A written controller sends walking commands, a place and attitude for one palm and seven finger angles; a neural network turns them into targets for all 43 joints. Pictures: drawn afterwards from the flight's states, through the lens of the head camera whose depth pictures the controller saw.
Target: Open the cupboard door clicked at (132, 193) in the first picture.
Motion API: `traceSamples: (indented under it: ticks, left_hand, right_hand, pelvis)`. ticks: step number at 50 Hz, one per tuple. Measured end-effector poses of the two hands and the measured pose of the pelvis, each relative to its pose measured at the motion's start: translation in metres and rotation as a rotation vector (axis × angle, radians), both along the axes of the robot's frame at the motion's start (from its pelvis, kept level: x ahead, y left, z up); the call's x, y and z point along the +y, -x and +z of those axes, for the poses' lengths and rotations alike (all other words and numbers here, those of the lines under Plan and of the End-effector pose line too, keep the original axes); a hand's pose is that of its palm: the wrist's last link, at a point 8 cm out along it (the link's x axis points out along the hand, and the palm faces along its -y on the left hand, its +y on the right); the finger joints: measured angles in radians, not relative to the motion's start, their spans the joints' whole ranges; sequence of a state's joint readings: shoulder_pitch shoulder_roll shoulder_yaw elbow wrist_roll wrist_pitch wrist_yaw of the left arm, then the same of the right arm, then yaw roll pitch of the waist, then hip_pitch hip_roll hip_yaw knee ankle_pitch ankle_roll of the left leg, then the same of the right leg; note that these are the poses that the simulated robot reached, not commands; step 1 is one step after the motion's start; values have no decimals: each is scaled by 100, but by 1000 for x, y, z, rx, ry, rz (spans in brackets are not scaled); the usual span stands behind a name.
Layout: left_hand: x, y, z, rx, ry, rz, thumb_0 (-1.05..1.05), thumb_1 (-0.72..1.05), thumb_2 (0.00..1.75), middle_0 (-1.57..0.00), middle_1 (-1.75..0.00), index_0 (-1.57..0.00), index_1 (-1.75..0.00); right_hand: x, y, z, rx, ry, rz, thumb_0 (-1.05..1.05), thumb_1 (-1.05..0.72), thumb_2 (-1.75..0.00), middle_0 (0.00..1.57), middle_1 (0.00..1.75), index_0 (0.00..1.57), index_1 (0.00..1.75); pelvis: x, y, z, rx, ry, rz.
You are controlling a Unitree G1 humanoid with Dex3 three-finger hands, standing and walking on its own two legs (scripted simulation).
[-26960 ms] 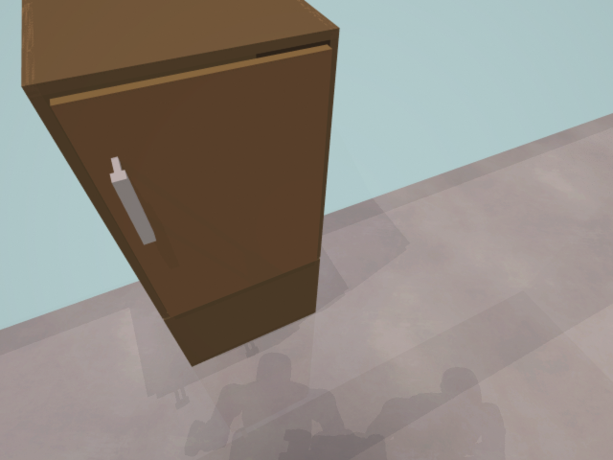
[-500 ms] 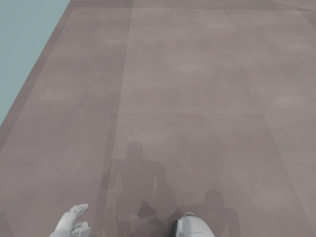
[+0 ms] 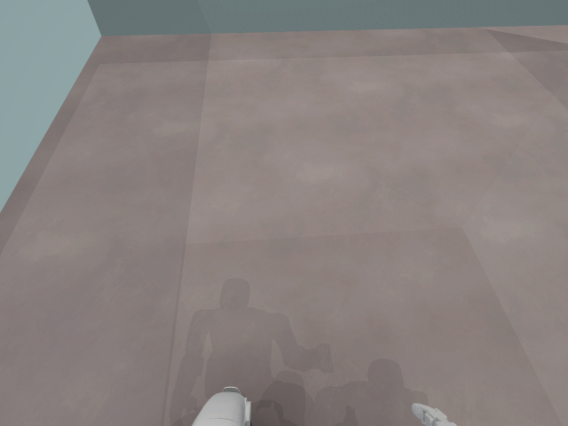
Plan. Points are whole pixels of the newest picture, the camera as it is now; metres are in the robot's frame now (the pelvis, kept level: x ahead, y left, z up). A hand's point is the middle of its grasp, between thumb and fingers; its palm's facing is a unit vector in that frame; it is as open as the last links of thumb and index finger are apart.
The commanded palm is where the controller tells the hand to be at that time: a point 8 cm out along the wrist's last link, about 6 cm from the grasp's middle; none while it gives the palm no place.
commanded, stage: turn to face it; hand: left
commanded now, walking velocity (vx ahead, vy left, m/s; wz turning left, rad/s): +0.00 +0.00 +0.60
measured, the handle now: out of the picture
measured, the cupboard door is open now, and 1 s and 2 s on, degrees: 40 40 40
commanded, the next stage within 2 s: none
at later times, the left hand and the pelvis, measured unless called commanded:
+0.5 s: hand (176, 354) +0.24 +0.22 -0.16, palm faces +0.21 -0.95 -0.21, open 7.4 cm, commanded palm none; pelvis +0.15 +0.00 +0.00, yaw +12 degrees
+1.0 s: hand out of the picture +0.09 +0.16 -0.19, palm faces +0.56 -0.79 -0.24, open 7.4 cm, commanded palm none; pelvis +0.19 -0.02 -0.01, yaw +33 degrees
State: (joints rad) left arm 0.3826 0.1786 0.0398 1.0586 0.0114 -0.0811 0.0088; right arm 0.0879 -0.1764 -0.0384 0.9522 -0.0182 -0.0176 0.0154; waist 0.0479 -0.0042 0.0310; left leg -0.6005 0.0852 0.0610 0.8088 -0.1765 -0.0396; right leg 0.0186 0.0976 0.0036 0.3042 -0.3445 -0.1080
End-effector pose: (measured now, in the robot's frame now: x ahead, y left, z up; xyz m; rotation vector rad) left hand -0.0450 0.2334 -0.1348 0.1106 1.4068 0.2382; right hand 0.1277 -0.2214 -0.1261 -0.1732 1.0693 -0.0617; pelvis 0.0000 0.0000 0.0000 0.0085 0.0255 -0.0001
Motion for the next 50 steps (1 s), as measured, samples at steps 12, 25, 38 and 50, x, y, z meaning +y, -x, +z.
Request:
traceSamples:
  ticks: [12,25,38,50]
  left_hand:
    - [11,-119,-24,-5,66,50,1,91,89,-20,-30,-20,-30]
    - [32,-268,8,-289,-43,45,0,92,89,-20,-30,-19,-30]
    - [-11,-239,25,-272,-122,205,0,90,89,-21,-30,-20,-30]
    - [-33,-104,-18,-52,-49,494,0,90,89,-21,-30,-20,-30]
  right_hand:
    - [31,-74,-6,103,75,41,0,-90,-90,20,30,20,30]
    - [-21,-64,2,309,127,29,0,-91,-90,20,30,21,30]
    - [-55,-183,-8,232,106,212,0,-91,-90,19,30,20,30]
    - [47,-316,6,-11,123,551,0,-91,-90,19,30,20,30]
  pelvis:
    - [30,-107,-6,-21,25,73]
    - [1,-150,4,11,47,210]
    - [-40,-185,5,2,-35,398]
    - [-21,-188,-14,-12,-11,571]
